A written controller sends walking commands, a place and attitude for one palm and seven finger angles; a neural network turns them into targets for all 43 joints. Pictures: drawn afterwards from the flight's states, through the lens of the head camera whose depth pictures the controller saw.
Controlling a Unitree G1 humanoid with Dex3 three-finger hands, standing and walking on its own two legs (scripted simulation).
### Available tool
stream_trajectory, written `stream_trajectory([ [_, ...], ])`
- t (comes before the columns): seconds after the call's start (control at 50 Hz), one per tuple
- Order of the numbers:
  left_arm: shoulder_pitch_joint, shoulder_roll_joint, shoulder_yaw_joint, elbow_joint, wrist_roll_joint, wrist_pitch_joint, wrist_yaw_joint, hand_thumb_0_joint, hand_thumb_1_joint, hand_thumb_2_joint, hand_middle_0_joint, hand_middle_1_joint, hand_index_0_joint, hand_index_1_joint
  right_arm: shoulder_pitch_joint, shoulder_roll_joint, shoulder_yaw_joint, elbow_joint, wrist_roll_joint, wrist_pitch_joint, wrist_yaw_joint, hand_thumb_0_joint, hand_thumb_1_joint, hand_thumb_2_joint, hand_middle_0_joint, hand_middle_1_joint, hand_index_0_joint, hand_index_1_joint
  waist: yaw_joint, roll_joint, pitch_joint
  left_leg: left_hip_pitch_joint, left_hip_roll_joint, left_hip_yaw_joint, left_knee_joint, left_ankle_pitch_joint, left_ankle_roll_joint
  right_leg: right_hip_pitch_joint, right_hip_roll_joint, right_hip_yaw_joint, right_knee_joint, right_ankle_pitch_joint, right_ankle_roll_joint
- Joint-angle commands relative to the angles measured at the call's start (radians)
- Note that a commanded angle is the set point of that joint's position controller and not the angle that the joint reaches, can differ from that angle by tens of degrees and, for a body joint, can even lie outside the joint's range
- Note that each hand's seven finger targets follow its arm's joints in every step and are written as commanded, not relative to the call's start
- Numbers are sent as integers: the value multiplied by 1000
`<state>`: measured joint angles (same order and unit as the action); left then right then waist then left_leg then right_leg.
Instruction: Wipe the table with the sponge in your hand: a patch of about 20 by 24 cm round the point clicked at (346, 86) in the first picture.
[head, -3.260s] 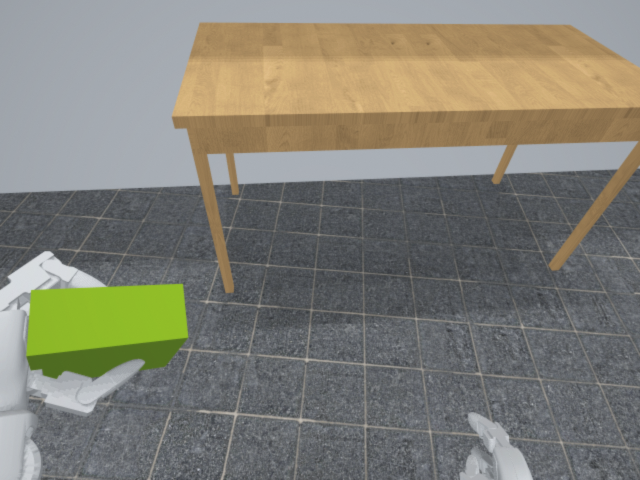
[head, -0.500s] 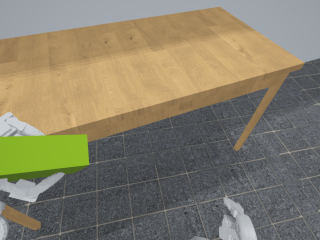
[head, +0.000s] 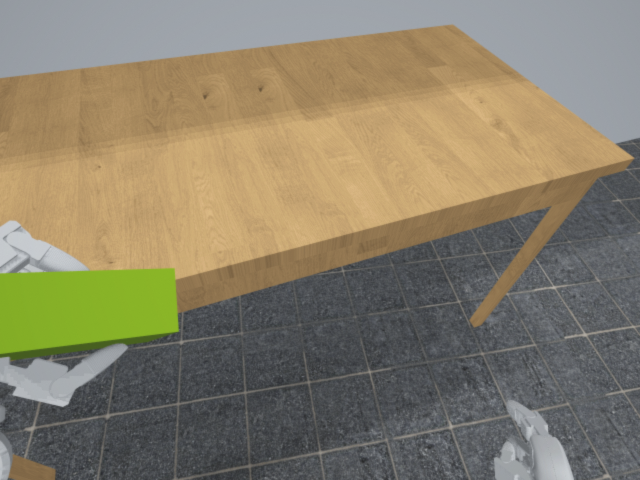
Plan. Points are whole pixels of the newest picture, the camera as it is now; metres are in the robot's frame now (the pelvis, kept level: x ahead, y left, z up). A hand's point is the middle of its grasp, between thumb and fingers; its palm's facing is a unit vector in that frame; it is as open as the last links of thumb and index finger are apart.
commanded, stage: come to a stop and stand still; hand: left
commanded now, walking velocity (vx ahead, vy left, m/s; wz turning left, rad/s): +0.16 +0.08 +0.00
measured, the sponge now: (112, 313) +0.23 +0.20 +0.17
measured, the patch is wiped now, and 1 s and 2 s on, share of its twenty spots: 0.00 0.00 0.00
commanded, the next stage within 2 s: none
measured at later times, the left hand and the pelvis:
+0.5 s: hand (103, 310) +0.22 +0.21 +0.17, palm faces +0.37 -0.80 -0.48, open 9.7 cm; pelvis +0.00 -0.03 +0.01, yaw +1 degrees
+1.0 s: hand out of the picture +0.15 +0.30 +0.17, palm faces +0.46 -0.81 -0.35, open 9.7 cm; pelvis -0.06 +0.03 +0.01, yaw +2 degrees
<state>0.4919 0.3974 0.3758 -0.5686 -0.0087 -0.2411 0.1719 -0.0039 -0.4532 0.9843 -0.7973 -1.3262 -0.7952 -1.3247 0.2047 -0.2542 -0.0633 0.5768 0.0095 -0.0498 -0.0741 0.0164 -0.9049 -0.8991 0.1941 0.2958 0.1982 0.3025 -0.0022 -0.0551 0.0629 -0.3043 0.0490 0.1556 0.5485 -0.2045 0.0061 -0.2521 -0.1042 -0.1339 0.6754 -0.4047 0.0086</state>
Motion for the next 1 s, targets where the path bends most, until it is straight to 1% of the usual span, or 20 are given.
stream_trajectory([
  [0.0, -100, 153, 105, -158, -4, -62, 11, 0, 100, 1300, -1200, -1600, -1200, -1600, -56, -65, 0, -131, -9, -60, -1, 0, -900, -900, 200, 300, 200, 300, -2, 375, -146, 205, 366, -490, -237, 242, 229, -280, 31, 85, 368, -226, 9],
  [0.08, -67, 106, 57, -243, -16, -38, 3, 0, 100, 1300, -1200, -1600, -1200, -1600, -53, -68, 8, -127, -4, -83, 20, 0, -900, -900, 200, 300, 200, 300, 3, 300, -172, 186, 249, -225, -161, 453, 132, -152, 60, 39, 151, -25, 24],
  [0.14, -36, 130, 88, -237, -27, -15, 5, 0, 100, 1300, -1200, -1600, -1200, -1600, -51, -58, 27, -134, -8, -94, 21, 0, -900, -900, 200, 300, 200, 300, -1, 295, -182, 154, 242, -177, -158, 452, 94, -43, 87, 14, -16, 34, 29],
  [0.2, -51, 133, 106, -183, -22, -8, 7, 0, 100, 1300, -1200, -1600, -1200, -1600, -59, -52, 38, -134, -7, -89, 15, 0, -900, -900, 200, 300, 200, 300, 5, 243, -171, 63, 215, -134, -101, 294, 40, 115, 74, 23, -219, 212, 26],
  [0.24, -80, 148, 119, -153, -21, -6, 6, 0, 100, 1300, -1200, -1600, -1200, -1600, -60, -30, 47, -142, -7, -79, 12, 0, -900, -900, 200, 300, 200, 300, -8, 80, -185, -15, 112, -60, 12, 77, -23, 167, -44, 175, -241, 562, -19],
  [0.26, -54, 145, 117, -113, -33, 7, 4, 0, 100, 1300, -1200, -1600, -1200, -1600, -43, -22, 38, -140, -2, -75, 13, 0, -900, -900, 200, 300, 200, 300, -7, -93, -200, -16, 23, -35, 133, -44, -52, 128, -142, 313, -271, 703, -77],
  [0.28, -50, 146, 118, -100, -37, 13, 3, 0, 100, 1300, -1200, -1600, -1200, -1600, -56, -24, 36, -138, -3, -70, 17, 0, -900, -900, 200, 300, 200, 300, 1, -163, -197, -75, -19, -73, 255, -242, -55, 150, -210, 371, -287, 866, -130],
  [0.32, -67, 154, 122, -126, -30, 14, 7, 0, 100, 1300, -1200, -1600, -1200, -1600, -92, -3, 56, -135, -3, -59, 18, 0, -900, -900, 200, 300, 200, 300, 1, -114, -222, -145, -16, -157, 373, -340, -48, 210, -268, 373, -247, 999, -165],
  [0.38, -22, 152, 136, -124, -14, 7, 16, 0, 100, 1300, -1200, -1600, -1200, -1600, -120, 3, 69, -139, -11, -36, 2, 0, -900, -900, 200, 300, 200, 300, 10, -113, -227, -128, -26, -124, 317, -291, -50, 231, -215, 252, -221, 1014, -135],
  [0.52, 16, 151, 129, -216, -14, 3, 29, 0, 100, 1300, -1200, -1600, -1200, -1600, -75, -30, 35, -157, -12, -2, -6, 0, -900, -900, 200, 300, 200, 300, -1, -46, -252, 57, -25, -95, -62, -59, -34, 168, -162, 205, -213, 624, -94],
  [0.54, -1007, 863, 664, -289, 90, -84, 20, 0, 100, 1300, -1200, -1600, -1200, -1600, 66, -42, -4, -122, -50, -112, -7, 0, -900, -900, 200, 300, 200, 300, 51, -122, -53, -117, -52, -13, 5, -10, -43, 8, -70, 266, -278, 588, -43],
  [0.56, -412, 321, 301, 281, 6, -51, -33, 0, 100, 1300, -1200, -1600, -1200, -1600, 27, -12, -18, -72, -23, -124, 9, 0, -900, -900, 200, 300, 200, 300, 44, -83, -245, 21, -38, -170, 16, -23, -2, 50, -166, 324, -244, 503, -131],
  [0.58, -283, 218, 196, 238, -13, -59, -50, 0, 100, 1300, -1200, -1600, -1200, -1600, 23, -44, 4, -131, 9, -130, 26, 0, -900, -900, 200, 300, 200, 300, 53, 32, -199, 73, -47, -77, -18, -31, -17, 61, -130, 352, -333, 448, -92],
  [0.6, -269, 221, 158, 106, -37, -91, -58, 0, 100, 1300, -1200, -1600, -1200, -1600, 11, -65, 6, -132, 9, -136, 32, 0, -900, -900, 200, 300, 200, 300, 43, 63, -226, 84, -47, -113, -78, -61, -3, 110, -135, 306, -340, 296, -80],
  [0.62, -183, 144, 97, 82, -52, -97, -62, 0, 100, 1300, -1200, -1600, -1200, -1600, -25, -59, 12, -129, 13, -144, 39, 0, -900, -900, 200, 300, 200, 300, 36, 167, -239, 123, -28, -121, -135, -19, 6, 126, -96, 238, -282, 243, -79],
  [0.66, -175, 112, 22, -93, -43, -110, -64, 0, 100, 1300, -1200, -1600, -1200, -1600, -56, -83, 17, -151, 6, -159, 60, 0, -900, -900, 200, 300, 200, 300, 47, 281, -149, 20, 60, -212, -231, -21, 37, 104, 6, 161, -182, 129, -33],
  [0.7, -183, 114, 16, -107, -28, -104, -55, 0, 100, 1300, -1200, -1600, -1200, -1600, -60, -80, 26, -161, 13, -173, 74, 0, -900, -900, 200, 300, 200, 300, 55, 220, -76, -163, 98, -239, -310, -187, 54, 179, 46, 114, -105, 106, -18],
  [0.76, -214, 173, 98, -106, -25, -95, -40, 0, 100, 1300, -1200, -1600, -1200, -1600, -59, -84, 21, -171, 11, -191, 73, 0, -900, -900, 200, 300, 200, 300, 52, 120, -121, -126, 87, -220, -275, -165, 52, 195, 51, 110, -117, 151, -16],
  [0.82, -288, 220, 155, -95, -23, -93, -41, 0, 100, 1300, -1200, -1600, -1200, -1600, -66, -83, 28, -171, 6, -196, 64, 0, -900, -900, 200, 300, 200, 300, 44, 174, -73, -186, 92, -241, -326, -353, 57, 182, 62, 118, -113, 82, -16],
  [0.98, -346, 90, 41, -43, -11, -85, -68, 0, 100, 1300, -1200, -1600, -1200, -1600, -59, -63, 43, -149, 2, -214, 73, 0, -900, -900, 200, 300, 200, 300, 39, 148, -62, -170, 78, -253, -330, -440, 48, 187, 96, 161, -160, 79, -16],
])
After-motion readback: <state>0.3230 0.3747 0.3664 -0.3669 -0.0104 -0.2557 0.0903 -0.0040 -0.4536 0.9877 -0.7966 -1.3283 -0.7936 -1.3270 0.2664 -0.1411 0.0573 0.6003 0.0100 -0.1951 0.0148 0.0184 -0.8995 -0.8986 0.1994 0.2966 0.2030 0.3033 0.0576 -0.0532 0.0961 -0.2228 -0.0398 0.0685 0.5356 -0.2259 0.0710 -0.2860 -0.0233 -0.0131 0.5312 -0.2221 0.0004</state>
